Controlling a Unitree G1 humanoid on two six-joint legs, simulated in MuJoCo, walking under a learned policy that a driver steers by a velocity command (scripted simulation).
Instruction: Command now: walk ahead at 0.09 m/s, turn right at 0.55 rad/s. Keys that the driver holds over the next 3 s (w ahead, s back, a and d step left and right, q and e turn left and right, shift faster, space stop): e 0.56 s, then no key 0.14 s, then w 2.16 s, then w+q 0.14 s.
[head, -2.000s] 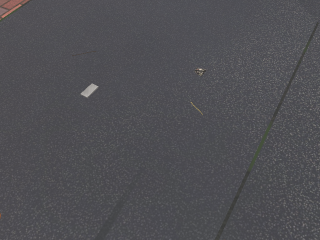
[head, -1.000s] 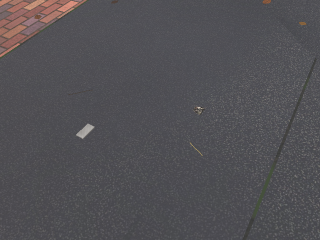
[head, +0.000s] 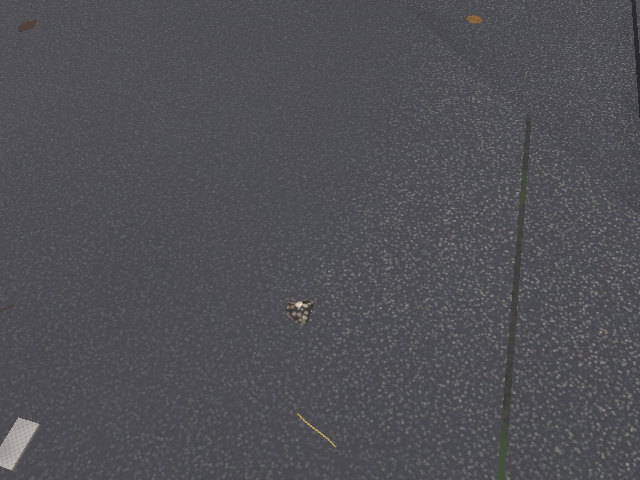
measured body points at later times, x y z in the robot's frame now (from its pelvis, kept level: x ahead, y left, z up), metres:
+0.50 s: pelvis +0.04 +0.04 +0.02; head +0.07 +0.04 +0.47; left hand +0.19 +0.29 -0.11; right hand +0.10 -0.25 -0.09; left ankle +0.07 +0.16 -0.71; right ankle +0.09 -0.04 -0.72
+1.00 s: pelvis +0.07 +0.03 +0.02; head +0.08 +0.02 +0.47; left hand +0.30 +0.20 -0.09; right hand -0.04 -0.22 -0.12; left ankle +0.07 +0.15 -0.71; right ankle +0.00 -0.04 -0.72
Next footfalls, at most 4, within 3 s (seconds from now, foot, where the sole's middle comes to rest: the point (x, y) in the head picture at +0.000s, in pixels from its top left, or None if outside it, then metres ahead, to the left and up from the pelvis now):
0.52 left None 0.11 0.14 -0.75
0.96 right None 0.04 -0.06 -0.75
1.40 left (357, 477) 0.44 -0.02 -0.75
1.96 right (488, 375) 0.65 -0.31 -0.75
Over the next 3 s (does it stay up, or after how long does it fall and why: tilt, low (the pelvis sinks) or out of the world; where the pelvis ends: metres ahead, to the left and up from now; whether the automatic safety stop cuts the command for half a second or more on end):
stays up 1.04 -0.38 0.02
